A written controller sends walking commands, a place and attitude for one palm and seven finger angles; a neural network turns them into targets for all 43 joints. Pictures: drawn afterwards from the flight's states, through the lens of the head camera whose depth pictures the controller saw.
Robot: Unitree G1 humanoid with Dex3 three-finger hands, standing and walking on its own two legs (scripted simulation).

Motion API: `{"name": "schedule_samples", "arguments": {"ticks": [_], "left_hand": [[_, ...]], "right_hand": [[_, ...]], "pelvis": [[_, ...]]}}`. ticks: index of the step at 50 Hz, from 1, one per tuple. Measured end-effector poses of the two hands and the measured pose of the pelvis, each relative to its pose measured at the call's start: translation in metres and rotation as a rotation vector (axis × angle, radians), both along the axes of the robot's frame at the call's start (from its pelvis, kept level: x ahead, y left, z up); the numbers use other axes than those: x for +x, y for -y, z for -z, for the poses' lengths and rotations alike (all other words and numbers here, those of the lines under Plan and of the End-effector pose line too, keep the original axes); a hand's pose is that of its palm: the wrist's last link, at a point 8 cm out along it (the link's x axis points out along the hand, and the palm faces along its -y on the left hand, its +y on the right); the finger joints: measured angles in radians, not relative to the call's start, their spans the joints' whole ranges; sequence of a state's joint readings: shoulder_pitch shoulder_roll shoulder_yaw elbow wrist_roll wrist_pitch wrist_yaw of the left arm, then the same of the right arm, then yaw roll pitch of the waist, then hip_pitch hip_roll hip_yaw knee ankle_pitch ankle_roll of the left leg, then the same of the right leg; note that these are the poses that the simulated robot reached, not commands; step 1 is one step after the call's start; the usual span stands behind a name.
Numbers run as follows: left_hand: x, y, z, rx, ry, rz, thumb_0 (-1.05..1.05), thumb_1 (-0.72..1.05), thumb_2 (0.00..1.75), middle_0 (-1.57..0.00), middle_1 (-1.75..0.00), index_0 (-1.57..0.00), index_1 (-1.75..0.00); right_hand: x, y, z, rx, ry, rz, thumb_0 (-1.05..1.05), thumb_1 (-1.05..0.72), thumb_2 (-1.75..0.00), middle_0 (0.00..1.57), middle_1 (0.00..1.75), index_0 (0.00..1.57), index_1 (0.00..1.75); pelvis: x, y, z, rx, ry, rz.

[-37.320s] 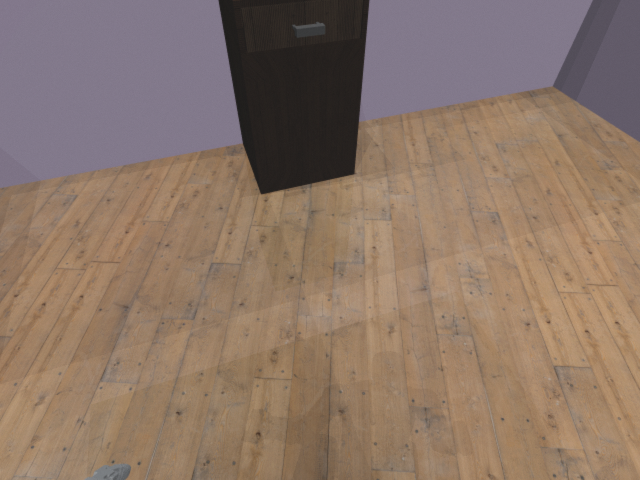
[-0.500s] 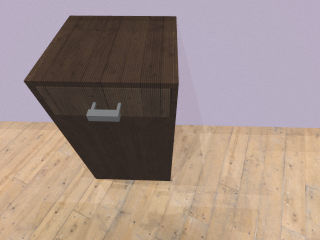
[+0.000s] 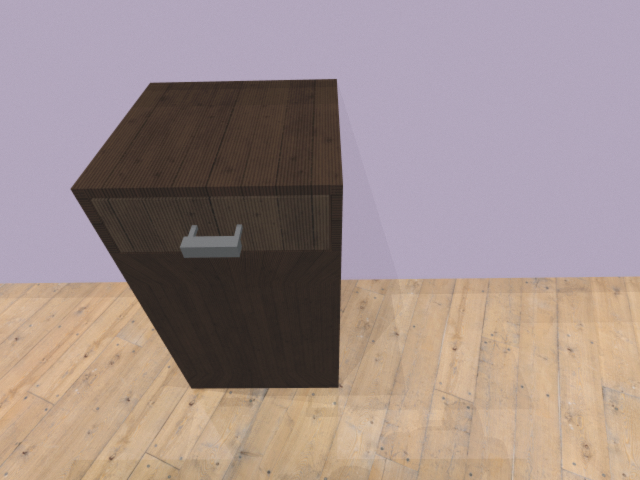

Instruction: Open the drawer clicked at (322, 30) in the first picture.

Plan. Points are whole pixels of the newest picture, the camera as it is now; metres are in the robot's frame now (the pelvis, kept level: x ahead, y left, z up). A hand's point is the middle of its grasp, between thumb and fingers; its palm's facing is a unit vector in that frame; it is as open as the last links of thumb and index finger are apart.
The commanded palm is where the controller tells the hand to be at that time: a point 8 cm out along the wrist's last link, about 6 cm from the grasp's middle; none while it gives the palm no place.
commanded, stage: come to a stop and stand still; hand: left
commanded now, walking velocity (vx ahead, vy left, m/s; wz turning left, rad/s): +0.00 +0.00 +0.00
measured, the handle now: (214, 238) +0.54 +0.23 -0.04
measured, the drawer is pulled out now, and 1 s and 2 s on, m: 0.00 0.00 0.00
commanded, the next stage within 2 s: look again from close up in 0.26 s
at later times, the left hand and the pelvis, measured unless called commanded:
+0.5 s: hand out of the picture -0.03 +0.15 -0.17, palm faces +0.06 -0.98 -0.17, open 7.4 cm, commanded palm none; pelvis +0.00 -0.01 +0.00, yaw +0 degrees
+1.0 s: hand out of the picture +0.04 +0.17 -0.14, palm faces -0.06 -0.94 -0.33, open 7.3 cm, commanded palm +0.12 +0.21 -0.06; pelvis +0.01 -0.01 +0.00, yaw -1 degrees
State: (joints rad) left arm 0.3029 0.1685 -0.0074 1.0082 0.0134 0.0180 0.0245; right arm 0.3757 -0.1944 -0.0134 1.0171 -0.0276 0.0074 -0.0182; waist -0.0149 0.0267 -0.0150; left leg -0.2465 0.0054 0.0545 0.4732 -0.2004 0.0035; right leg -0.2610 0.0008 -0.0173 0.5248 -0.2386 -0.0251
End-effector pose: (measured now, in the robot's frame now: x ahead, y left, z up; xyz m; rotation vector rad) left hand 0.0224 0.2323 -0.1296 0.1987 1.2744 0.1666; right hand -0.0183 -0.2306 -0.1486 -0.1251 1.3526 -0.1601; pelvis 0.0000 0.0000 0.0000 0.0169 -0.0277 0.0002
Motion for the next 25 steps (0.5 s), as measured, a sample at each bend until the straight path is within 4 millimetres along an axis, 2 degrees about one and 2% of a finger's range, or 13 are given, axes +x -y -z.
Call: {"name": "schedule_samples", "arguments": {"ticks": [6,12,18,25], "left_hand": [[-0.043,0.011,0.006,-0.025,-0.104,-0.038,0.0,0.9,0.9,-0.2,-0.3,-0.2,-0.3],[-0.069,0.023,0.009,-0.047,-0.166,-0.067,0.0,0.9,0.9,-0.2,-0.3,-0.2,-0.3],[-0.075,0.031,0.01,-0.064,-0.181,-0.08,0.0,0.9,0.9,-0.2,-0.3,-0.2,-0.3],[-0.062,0.037,0.01,-0.073,-0.152,-0.078,0.0,0.9,0.9,-0.2,-0.3,-0.2,-0.3]], "right_hand": [[-0.018,0.0,-0.001,0.003,-0.05,0.005,0.01,-0.91,-0.9,0.2,0.29,0.2,0.3],[-0.023,-0.006,0.001,0.02,-0.073,0.006,0.0,-0.91,-0.9,0.2,0.29,0.2,0.3],[-0.022,-0.014,0.002,0.039,-0.074,0.009,0.0,-0.91,-0.9,0.2,0.29,0.2,0.3],[-0.016,-0.022,0.003,0.059,-0.066,0.011,0.0,-0.91,-0.9,0.2,0.29,0.2,0.3]], "pelvis": [[-0.005,0.003,-0.001,-0.003,-0.001,-0.002],[-0.007,0.005,-0.001,-0.006,-0.006,-0.005],[-0.006,0.006,-0.001,-0.008,-0.011,-0.006],[-0.002,0.007,-0.002,-0.007,-0.014,-0.005]]}}
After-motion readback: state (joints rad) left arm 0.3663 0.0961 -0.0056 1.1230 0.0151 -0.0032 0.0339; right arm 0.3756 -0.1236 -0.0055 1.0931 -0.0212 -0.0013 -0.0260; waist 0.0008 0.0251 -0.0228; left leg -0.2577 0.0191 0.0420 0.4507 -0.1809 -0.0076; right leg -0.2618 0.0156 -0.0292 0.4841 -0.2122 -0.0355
